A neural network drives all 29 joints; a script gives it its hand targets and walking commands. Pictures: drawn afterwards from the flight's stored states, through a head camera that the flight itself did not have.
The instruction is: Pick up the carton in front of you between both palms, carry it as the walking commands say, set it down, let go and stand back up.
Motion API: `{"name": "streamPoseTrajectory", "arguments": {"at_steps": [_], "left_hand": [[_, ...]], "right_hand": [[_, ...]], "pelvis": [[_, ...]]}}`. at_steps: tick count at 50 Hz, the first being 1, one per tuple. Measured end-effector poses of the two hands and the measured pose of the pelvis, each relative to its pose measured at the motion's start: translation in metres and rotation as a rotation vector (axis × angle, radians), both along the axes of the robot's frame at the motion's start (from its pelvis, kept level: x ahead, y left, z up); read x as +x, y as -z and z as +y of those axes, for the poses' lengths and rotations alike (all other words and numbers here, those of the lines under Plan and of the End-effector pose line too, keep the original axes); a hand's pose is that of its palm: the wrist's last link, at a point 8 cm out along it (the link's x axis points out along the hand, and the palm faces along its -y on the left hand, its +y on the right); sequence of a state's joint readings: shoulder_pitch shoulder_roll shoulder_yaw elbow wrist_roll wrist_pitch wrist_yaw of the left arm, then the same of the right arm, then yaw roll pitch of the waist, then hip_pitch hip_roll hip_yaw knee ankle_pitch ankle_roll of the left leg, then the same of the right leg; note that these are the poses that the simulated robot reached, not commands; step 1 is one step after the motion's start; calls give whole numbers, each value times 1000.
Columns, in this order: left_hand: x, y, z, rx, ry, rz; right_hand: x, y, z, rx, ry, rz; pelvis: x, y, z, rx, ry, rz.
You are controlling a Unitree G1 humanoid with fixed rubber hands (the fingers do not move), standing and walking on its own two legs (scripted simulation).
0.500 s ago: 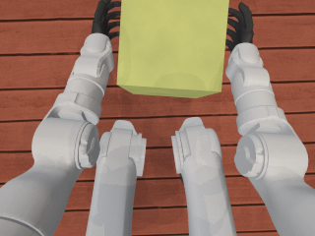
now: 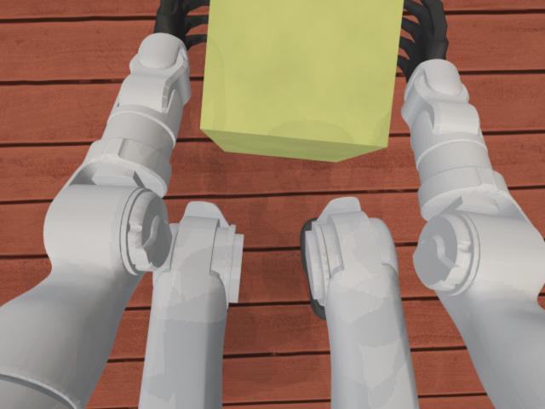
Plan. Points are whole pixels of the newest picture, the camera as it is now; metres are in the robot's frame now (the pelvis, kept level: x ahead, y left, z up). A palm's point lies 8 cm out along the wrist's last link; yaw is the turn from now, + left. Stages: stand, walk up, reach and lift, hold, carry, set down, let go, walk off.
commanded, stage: set down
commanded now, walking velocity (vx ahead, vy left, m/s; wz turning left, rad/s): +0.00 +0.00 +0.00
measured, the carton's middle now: (292, 81) +0.49 -0.04 -0.23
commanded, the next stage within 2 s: let go in 1.52 s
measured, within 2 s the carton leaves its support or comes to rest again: rests again in 0.20 s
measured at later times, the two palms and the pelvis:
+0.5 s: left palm (143, 43) +0.53 +0.16 -0.18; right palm (442, 72) +0.49 -0.23 -0.17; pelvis +0.00 +0.00 -0.01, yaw +0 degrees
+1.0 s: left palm out of the picture +0.53 +0.15 +0.00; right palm out of the picture +0.49 -0.24 +0.00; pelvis +0.02 +0.00 +0.11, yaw +0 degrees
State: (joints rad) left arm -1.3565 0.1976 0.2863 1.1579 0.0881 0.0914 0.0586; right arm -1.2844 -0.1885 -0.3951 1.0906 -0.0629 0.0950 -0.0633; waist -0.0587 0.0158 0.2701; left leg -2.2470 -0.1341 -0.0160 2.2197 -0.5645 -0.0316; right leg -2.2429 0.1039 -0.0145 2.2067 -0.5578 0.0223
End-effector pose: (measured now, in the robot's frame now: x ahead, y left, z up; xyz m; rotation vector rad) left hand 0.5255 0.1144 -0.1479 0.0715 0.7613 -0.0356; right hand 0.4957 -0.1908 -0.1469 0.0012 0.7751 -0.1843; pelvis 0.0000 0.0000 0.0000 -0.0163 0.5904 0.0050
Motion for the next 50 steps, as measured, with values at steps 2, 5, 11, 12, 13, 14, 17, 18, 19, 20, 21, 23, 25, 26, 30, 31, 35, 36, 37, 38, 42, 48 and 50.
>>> {"name": "streamPoseTrajectory", "arguments": {"at_steps": [2, 5, 11, 12, 13, 14, 17, 18, 19, 20, 21, 23, 25, 26, 30, 31, 35, 36, 37, 38, 42, 48, 50], "left_hand": [[1, 0, 0, 1, 8, -4], [3, 1, 1, -2, 14, -10], [0, 17, 11, 15, 2, -1], [-2, 22, 15, 27, -6, 5], [-5, 27, 20, 34, -18, 11], [-7, 31, 25, 40, -28, 15], [-11, 40, 40, 59, -47, 16], [-10, 40, 44, 61, -51, 6], [-9, 39, 47, 60, -54, -3], [-7, 38, 49, 55, -56, -13], [-6, 37, 49, 52, -54, -20], [-2, 34, 48, 49, -50, -34], [3, 27, 45, 47, -49, -60], [5, 23, 43, 44, -49, -73], [8, -3, 37, 36, -51, -108], [8, -11, 36, 36, -48, -115], [10, -48, 32, 36, -48, -120], [10, -57, 31, 36, -48, -120], [10, -65, 31, 36, -52, -120], [10, -73, 31, 35, -57, -118], [7, -103, 32, 42, -60, -109], [7, -134, 36, 45, -57, -105], [8, -143, 38, 42, -59, -107]], "right_hand": [[1, 1, 0, 9, -8, -3], [2, 2, 0, 5, -18, -12], [-1, 14, -8, -29, -24, -8], [-4, 18, -12, -33, -10, 0], [-8, 23, -15, -36, 3, 10], [-12, 27, -20, -39, 16, 17], [-18, 36, -31, -43, 40, 21], [-18, 37, -34, -42, 41, 16], [-17, 38, -36, -42, 42, 8], [-15, 37, -38, -42, 42, -3], [-14, 35, -39, -42, 43, -14], [-10, 31, -38, -34, 44, -36], [-5, 24, -37, -29, 44, -65], [-3, 18, -36, -31, 41, -83], [3, -11, -34, -34, 40, -135], [2, -20, -34, -36, 42, -142], [-3, -54, -39, -43, 54, -136], [-5, -61, -40, -45, 53, -132], [-7, -69, -40, -42, 56, -130], [-8, -77, -41, -43, 58, -127], [-12, -103, -45, -43, 65, -119], [-9, -136, -46, -44, 54, -134], [-7, -146, -45, -44, 47, -134]], "pelvis": [[0, 0, 0, 0, -1, -2], [-1, 1, 0, 1, -2, -9], [-1, 4, 0, 2, -1, -27], [0, 4, 1, 2, -2, -28], [0, 4, 0, 3, -2, -26], [0, 4, 0, 3, -2, -23], [1, 4, 1, 5, 0, -10], [2, 5, 1, 6, 2, -5], [2, 5, 1, 7, 2, 0], [3, 6, 1, 7, 2, 2], [3, 6, 1, 8, 1, 4], [3, 7, 1, 7, 2, 9], [3, 7, 1, 6, 3, 16], [4, 6, 1, 7, 3, 19], [5, -3, -1, 8, 9, 29], [5, -7, -1, 8, 10, 32], [7, -29, -2, 8, 14, 61], [8, -35, -2, 9, 16, 71], [9, -40, -2, 9, 17, 81], [10, -47, -2, 10, 19, 90], [12, -71, -1, 13, 20, 127], [14, -99, -2, 15, 20, 173], [15, -108, -2, 16, 21, 181]]}}
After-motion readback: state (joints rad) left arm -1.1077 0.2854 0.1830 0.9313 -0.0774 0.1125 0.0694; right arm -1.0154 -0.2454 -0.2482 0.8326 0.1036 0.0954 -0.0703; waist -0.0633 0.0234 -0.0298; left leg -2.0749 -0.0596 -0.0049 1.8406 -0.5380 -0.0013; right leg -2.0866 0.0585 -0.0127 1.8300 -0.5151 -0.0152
